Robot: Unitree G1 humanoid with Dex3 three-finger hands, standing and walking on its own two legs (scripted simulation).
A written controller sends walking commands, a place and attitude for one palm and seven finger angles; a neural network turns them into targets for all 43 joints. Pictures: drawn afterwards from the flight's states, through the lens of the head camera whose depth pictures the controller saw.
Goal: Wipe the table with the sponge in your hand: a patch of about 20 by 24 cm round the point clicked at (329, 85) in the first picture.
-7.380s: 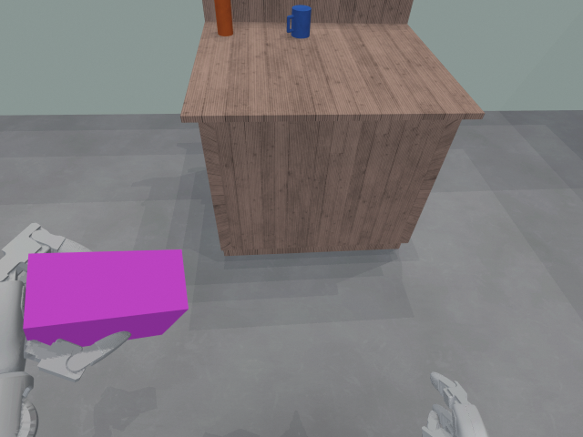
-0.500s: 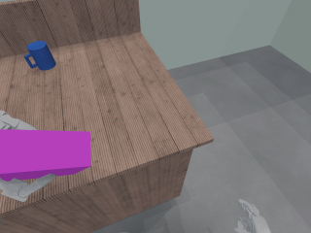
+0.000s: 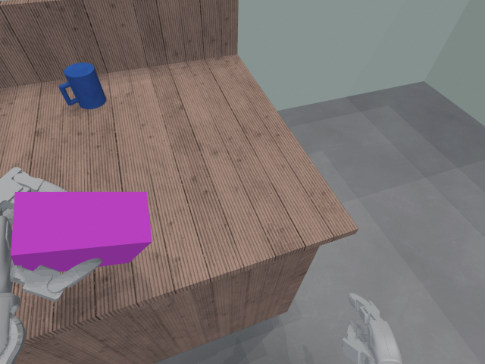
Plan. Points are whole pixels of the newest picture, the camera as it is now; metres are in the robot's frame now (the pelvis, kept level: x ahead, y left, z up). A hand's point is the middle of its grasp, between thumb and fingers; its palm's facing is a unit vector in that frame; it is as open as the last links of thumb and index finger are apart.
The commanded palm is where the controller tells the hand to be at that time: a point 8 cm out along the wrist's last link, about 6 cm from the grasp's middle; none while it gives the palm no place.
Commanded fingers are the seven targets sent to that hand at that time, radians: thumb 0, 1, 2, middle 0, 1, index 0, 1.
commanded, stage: come to a stop and stand still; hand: left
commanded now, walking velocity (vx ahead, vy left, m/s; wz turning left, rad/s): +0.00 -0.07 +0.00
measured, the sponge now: (102, 232) +0.24 +0.21 +0.14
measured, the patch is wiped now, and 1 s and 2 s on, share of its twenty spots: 0.00 0.00 0.00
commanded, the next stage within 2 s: look again from close up in 0.62 s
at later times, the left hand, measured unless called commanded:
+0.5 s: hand (30, 263) +0.19 +0.26 +0.16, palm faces +0.37 -0.85 -0.38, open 10.7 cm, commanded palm +0.13 +0.29 +0.18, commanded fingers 0.00 0.10 1.30 -1.20 -1.60 -1.20 -1.60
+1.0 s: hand (45, 247) +0.22 +0.27 +0.13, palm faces +0.27 -0.87 -0.41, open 10.7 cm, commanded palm +0.15 +0.31 +0.18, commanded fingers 0.00 0.10 1.30 -1.20 -1.60 -1.20 -1.60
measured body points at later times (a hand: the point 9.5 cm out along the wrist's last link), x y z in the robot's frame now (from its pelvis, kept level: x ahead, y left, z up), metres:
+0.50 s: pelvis -0.03 +0.01 +0.01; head -0.01 +0.03 +0.46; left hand +0.16 +0.30 +0.18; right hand +0.15 -0.21 -0.07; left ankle +0.03 +0.14 -0.73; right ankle -0.01 -0.13 -0.73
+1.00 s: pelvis -0.01 +0.03 +0.00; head +0.03 +0.07 +0.45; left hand +0.20 +0.32 +0.15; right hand +0.14 -0.22 -0.06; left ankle +0.03 +0.14 -0.73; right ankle -0.01 -0.13 -0.73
